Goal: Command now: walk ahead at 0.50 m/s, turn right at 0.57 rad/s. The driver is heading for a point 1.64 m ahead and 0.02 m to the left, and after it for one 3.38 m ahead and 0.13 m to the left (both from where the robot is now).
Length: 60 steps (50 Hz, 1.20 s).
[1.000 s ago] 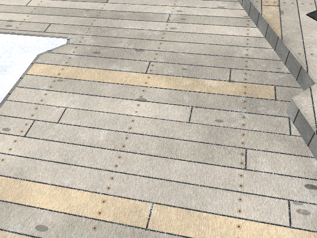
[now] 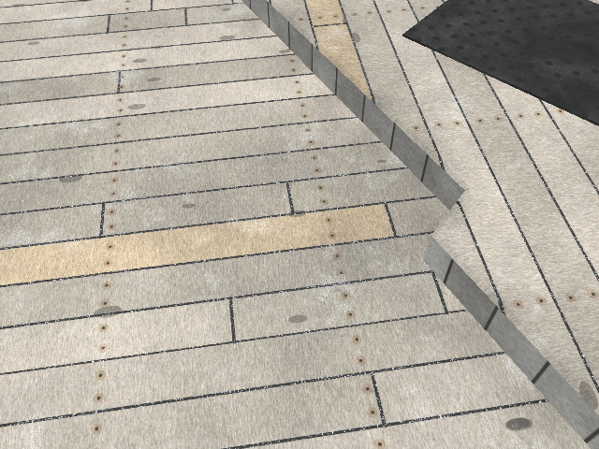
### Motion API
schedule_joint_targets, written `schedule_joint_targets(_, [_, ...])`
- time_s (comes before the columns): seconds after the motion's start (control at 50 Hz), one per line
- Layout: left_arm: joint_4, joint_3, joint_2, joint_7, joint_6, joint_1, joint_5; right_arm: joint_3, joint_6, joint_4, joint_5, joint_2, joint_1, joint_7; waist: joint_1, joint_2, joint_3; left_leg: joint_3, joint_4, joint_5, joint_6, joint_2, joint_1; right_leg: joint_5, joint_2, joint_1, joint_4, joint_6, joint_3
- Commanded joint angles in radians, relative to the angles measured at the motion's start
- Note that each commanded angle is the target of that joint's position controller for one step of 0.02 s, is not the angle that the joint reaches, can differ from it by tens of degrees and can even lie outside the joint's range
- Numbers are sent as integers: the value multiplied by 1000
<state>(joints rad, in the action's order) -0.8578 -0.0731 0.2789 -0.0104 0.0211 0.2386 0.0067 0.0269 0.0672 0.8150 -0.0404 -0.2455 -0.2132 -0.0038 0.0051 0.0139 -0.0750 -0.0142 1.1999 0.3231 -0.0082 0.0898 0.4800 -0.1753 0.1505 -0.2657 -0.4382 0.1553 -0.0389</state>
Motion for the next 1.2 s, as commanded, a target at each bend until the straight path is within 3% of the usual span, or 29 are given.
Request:
schedule_joint_targets(0.02, [43,-27,126,2,39,41,-9,19,-31,-43,-16,-86,-81,-7,29,2,74,-6,-89,-40,-31,30,82,298,-272,74,227,150,311])
schedule_joint_targets(0.1, [28,-31,139,2,39,131,-9,19,-40,-108,-10,-93,98,-11,-30,-41,26,8,-278,-210,-56,24,196,247,-242,107,250,103,326])
schedule_joint_targets(0.16, [18,-32,141,6,37,193,-9,15,-36,-139,-5,-93,191,-16,-72,-60,34,1,-395,-301,-54,-1,228,288,-236,188,221,74,343])
schedule_joint_targets(0.26, [10,-32,147,20,33,263,7,1,-19,-199,5,-95,329,-24,-116,-79,25,9,-555,-297,-30,-58,217,435,-255,295,143,69,393])
schedule_joint_targets(0.3, [20,-36,165,29,34,236,10,3,-11,-203,10,-114,300,-23,-86,-94,30,-8,-631,-264,-8,-76,114,475,-270,293,107,45,422])
schedule_joint_targets(0.34, [31,-36,180,28,42,178,12,18,-1,-151,12,-151,131,-10,-9,-99,90,16,-685,-196,34,-122,-141,657,-256,243,-7,2,396])
schedule_joint_targets(0.36, [25,-32,176,19,49,170,6,31,11,-111,9,-175,-8,2,61,-58,162,22,-743,-224,62,-116,-325,689,-208,210,-179,-21,346])
schedule_joint_targets(0.38, [40,-16,124,10,59,180,-2,45,21,-96,-10,-227,-158,19,118,7,284,-145,-761,-74,109,52,-552,465,-157,88,-423,-40,301])
schedule_joint_targets(0.4, [57,2,30,8,57,314,-36,72,12,-90,-28,-324,-211,23,63,264,419,-632,-831,5,252,331,-810,-215,12,-214,-745,-86,180])
schedule_joint_targets(0.42, [30,-1,103,18,50,309,4,66,0,-86,-3,-255,-155,12,35,172,350,-778,-915,101,265,328,-714,-308,-41,-316,-840,-73,185])
schedule_joint_targets(0.44, [27,-4,112,14,44,234,13,49,-1,-98,7,-176,-74,7,18,55,195,-618,-932,105,251,285,-564,-216,-86,-326,-846,-75,185])
schedule_joint_targets(0.46, [40,1,101,8,44,165,19,37,3,-93,6,-125,-34,1,16,-8,126,-484,-946,4,230,233,-467,-165,-116,-316,-802,-78,174])
schedule_joint_targets(0.48, [50,1,92,0,39,131,22,31,8,-78,5,-110,-34,3,5,23,88,-384,-960,-107,209,187,-411,-154,-137,-306,-758,-80,166])
schedule_joint_targets(0.52, [51,7,73,-13,23,133,33,27,23,-42,12,-106,-62,-1,-17,84,78,-270,-981,-258,194,137,-354,-151,-148,-262,-703,-92,152])
schedule_joint_targets(0.6, [82,20,50,-27,13,40,41,33,44,4,27,-125,-119,-9,-20,85,60,-178,-1036,-348,218,132,-359,-87,-175,-334,-587,-114,114])
schedule_joint_targets(0.68, [136,51,10,-40,24,-152,34,32,34,35,30,-122,-155,-13,19,83,24,-71,-1073,-358,197,80,-322,62,-211,-293,-318,-138,21])
schedule_joint_targets(0.74, [153,57,19,-37,28,-225,25,40,30,65,30,-150,-211,-16,43,81,26,-58,-1046,-417,183,95,-350,90,-191,-223,-197,-133,-17])
schedule_joint_targets(0.8, [163,51,43,-26,34,-242,26,43,21,87,27,-164,-234,-11,36,74,18,-84,-986,-491,171,135,-402,41,-177,-166,-131,-104,-18])
schedule_joint_targets(0.84, [117,37,61,-10,50,-103,37,41,15,101,34,-167,-226,-6,-39,37,70,-61,-805,-653,146,100,-391,29,-135,33,-22,-79,-25])
schedule_joint_targets(0.86, [68,18,106,3,63,52,53,33,16,96,37,-142,-227,-5,-97,-9,166,-29,-614,-599,125,48,-302,13,-185,252,-1,-50,35])
schedule_joint_targets(0.88, [58,-7,203,20,68,204,75,10,22,42,54,-67,-223,-10,-150,-160,312,31,-304,-250,89,-39,-69,-149,-469,516,57,18,357])
schedule_joint_targets(0.9, [48,-24,257,21,51,211,51,14,13,40,55,-58,-294,-1,-113,-275,344,36,-101,218,84,-140,122,-199,-622,537,178,96,649])
schedule_joint_targets(0.92, [55,-6,168,17,45,140,28,37,-2,60,33,-136,-237,7,-92,-125,217,-37,-35,158,97,-76,167,-257,-565,425,185,78,566])
schedule_joint_targets(0.94, [65,13,100,13,50,63,22,37,-3,54,32,-113,-200,-2,-61,-105,118,-45,-54,75,96,-41,163,-193,-513,312,216,51,427])
schedule_joint_targets(0.98, [60,26,46,16,65,15,20,39,-21,66,18,-87,-187,-13,-19,-113,55,-37,-100,-4,79,-8,100,-19,-438,187,265,-6,247])
schedule_joint_targets(1.02, [44,25,48,19,84,29,17,38,-43,64,9,-60,-188,-27,3,-109,55,-24,-88,-48,64,-6,80,116,-420,154,280,-11,157])
schedule_joint_targets(1.08, [15,17,56,22,100,69,5,41,-57,34,5,-45,-104,-39,8,-87,35,-13,-98,-136,48,8,173,218,-406,184,301,-9,53])
schedule_joint_targets(1.14, [-12,19,42,27,96,110,8,37,-60,-9,6,-33,3,-49,-5,-81,6,6,-202,-226,36,7,237,291,-393,206,306,-7,-31])
schedule_joint_targets(1.2, [-31,17,53,30,92,137,11,23,-59,-53,8,-16,112,-59,-24,-84,-14,54,-387,-318,44,-9,200,350,-383,219,293,-20,-105])
